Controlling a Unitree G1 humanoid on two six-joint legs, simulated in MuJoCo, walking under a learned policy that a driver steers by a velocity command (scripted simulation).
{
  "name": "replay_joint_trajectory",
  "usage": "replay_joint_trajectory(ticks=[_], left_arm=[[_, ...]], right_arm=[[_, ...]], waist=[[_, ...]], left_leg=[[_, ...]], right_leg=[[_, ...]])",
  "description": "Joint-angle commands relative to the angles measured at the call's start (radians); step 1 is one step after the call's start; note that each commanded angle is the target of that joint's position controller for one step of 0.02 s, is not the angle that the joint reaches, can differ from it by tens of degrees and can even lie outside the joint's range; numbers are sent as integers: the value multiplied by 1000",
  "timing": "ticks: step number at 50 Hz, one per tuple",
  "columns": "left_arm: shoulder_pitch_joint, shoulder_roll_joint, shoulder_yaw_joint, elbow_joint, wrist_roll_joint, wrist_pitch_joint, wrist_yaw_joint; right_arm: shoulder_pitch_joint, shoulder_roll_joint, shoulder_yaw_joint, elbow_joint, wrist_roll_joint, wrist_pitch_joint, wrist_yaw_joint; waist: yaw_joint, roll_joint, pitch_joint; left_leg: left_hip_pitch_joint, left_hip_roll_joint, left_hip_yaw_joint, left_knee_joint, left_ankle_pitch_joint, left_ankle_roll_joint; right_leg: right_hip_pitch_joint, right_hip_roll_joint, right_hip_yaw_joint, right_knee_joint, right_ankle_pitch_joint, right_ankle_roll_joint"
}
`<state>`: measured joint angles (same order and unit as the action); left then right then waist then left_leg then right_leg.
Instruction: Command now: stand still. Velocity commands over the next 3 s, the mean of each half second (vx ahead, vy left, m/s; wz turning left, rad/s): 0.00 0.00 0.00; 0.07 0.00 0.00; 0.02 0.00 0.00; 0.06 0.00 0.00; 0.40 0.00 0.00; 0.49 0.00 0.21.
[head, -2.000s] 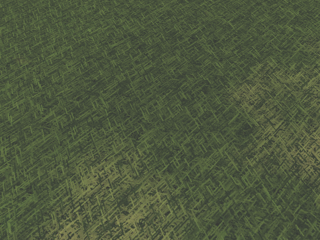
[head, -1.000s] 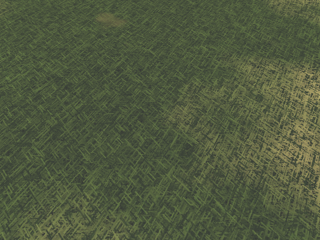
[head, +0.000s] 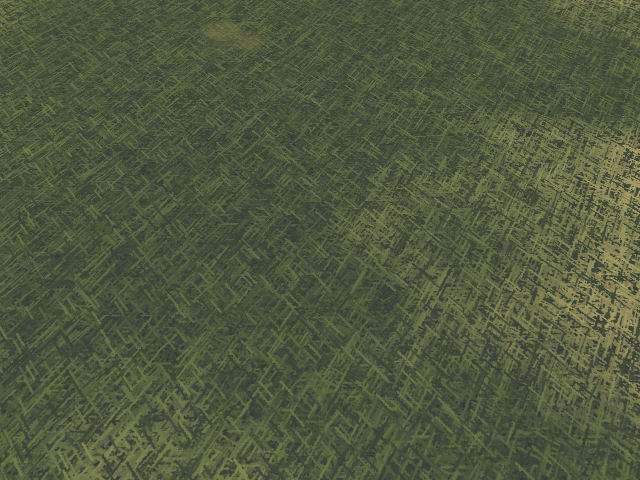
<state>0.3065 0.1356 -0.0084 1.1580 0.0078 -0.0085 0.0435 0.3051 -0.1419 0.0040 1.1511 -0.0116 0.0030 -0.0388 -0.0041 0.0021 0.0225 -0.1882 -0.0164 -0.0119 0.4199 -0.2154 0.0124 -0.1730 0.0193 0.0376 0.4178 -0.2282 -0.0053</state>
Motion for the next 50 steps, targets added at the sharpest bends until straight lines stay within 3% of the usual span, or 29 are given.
replay_joint_trajectory(ticks=[1,31,32,34,36,38,43,46,50], left_arm=[[76,71,11,-5,0,-3,3],[96,52,15,-4,1,-5,5],[105,46,13,-1,2,-4,4],[107,68,24,-8,5,2,2],[104,78,32,-30,10,8,-4],[91,34,22,-43,7,-2,-1],[127,48,20,-28,5,-30,5],[135,61,23,-27,-3,-28,11],[126,54,22,-25,-4,-19,14]], right_arm=[[74,-73,-11,-5,0,-3,-3],[94,-52,-16,-1,1,-8,-6],[101,-46,-14,2,0,-7,-5],[98,-71,-25,-7,-2,-1,-3],[97,-83,-35,-27,-6,6,2],[83,-41,-25,-40,-3,-2,-1],[119,-48,-23,-26,-3,-32,-5],[126,-63,-26,-24,5,-32,-12],[116,-55,-26,-23,5,-23,-15]], waist=[[0,-1,55],[1,-2,64],[1,-2,43],[3,1,65],[2,2,126],[2,1,183],[1,-9,87],[1,-5,24],[2,-3,25]], left_leg=[[-19,89,-88,-80,55,27],[-6,89,-85,-72,86,27],[2,81,-83,-83,11,28],[-32,52,-78,-69,-219,47],[-105,42,-97,-51,-463,79],[-127,54,-110,-48,-320,80],[-1,72,-83,-1,208,50],[66,86,-76,15,353,44],[82,90,-71,5,357,37]], right_leg=[[-40,-85,78,-77,77,-33],[-26,-87,71,-70,101,-31],[-19,-80,69,-81,28,-32],[-50,-47,59,-62,-198,-50],[-126,-35,75,-39,-437,-83],[-149,-43,83,-34,-291,-83],[-19,-76,77,-7,224,-52],[41,-86,65,10,356,-44],[57,-90,59,1,357,-37]])
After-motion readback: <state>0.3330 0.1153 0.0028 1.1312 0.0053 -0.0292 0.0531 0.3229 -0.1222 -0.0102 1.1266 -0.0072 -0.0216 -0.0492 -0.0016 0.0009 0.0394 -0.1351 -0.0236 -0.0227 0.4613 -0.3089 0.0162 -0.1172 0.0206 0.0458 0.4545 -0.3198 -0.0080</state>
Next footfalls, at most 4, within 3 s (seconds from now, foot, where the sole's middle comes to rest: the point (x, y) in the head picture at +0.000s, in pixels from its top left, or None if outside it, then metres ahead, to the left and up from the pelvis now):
2.56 right None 0.42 -0.04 -0.78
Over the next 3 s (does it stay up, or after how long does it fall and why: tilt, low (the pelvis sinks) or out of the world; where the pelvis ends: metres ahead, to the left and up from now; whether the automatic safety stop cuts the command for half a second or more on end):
stays up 0.50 0.02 -0.01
